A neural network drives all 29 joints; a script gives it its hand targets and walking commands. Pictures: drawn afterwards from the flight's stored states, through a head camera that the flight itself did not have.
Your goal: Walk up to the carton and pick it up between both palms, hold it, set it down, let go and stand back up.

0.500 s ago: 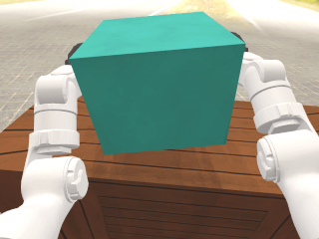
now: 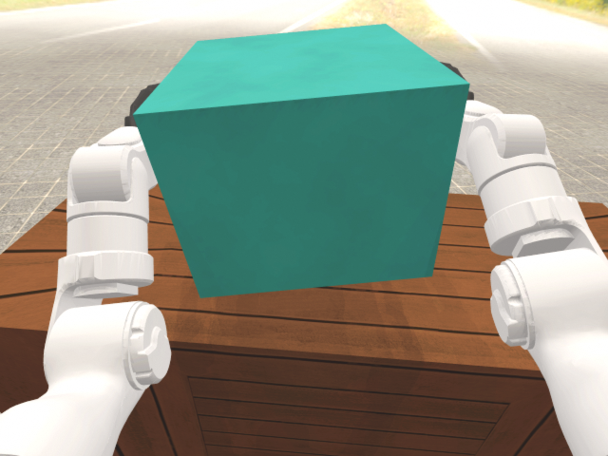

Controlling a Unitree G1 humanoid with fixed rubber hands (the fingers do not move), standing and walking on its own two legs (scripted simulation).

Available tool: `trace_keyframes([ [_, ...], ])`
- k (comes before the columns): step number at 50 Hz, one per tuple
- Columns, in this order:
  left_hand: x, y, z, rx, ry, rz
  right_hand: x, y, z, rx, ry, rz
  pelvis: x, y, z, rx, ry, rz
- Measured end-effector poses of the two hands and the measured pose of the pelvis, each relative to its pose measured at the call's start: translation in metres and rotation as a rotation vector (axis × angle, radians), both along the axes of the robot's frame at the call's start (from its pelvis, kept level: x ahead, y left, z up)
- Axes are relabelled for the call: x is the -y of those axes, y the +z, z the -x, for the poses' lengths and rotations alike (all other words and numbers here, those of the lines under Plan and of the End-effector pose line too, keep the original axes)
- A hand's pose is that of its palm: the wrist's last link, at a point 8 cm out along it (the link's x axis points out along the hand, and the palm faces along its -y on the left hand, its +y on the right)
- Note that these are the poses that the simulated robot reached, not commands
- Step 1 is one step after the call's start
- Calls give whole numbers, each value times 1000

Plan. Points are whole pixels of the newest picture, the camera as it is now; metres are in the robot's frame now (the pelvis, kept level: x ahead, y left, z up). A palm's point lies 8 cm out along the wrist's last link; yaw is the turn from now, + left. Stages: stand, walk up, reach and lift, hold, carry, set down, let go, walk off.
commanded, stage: hold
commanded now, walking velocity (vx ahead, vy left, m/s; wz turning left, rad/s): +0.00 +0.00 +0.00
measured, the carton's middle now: (302, 146) +0.41 +0.00 +0.28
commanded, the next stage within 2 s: none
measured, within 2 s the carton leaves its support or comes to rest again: neither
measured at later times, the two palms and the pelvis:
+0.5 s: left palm (143, 142) +0.37 +0.18 +0.30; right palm (454, 121) +0.38 -0.18 +0.33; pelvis +0.00 +0.00 +0.00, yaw +0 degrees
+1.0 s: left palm (142, 142) +0.37 +0.18 +0.30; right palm (451, 122) +0.38 -0.18 +0.33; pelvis +0.00 +0.00 +0.00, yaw +0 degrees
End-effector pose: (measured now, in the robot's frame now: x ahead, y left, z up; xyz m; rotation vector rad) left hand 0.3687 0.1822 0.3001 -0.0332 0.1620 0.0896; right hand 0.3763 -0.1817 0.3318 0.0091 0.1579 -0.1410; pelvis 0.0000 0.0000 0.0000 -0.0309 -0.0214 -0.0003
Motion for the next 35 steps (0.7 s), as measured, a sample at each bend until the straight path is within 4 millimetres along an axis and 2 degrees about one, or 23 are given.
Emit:
trace_keyframes([
  [35,-1,4,0,2,1,-1,-1,1,0,-5,2,6,3,0,3,-7,4,-2],
])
